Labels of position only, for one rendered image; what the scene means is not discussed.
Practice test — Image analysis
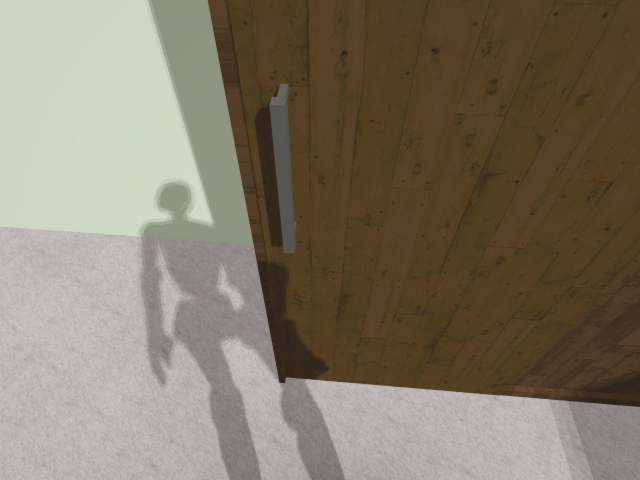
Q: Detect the handle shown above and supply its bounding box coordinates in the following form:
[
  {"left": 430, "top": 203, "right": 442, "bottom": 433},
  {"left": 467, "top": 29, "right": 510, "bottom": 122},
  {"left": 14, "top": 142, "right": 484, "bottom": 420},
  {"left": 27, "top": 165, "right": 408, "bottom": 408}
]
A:
[{"left": 269, "top": 84, "right": 296, "bottom": 254}]

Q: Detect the wardrobe door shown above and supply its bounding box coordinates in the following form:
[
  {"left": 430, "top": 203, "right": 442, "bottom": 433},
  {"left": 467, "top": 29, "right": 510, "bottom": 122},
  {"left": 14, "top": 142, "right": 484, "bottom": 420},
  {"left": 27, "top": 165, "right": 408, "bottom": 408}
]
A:
[
  {"left": 228, "top": 0, "right": 640, "bottom": 396},
  {"left": 512, "top": 263, "right": 640, "bottom": 396}
]

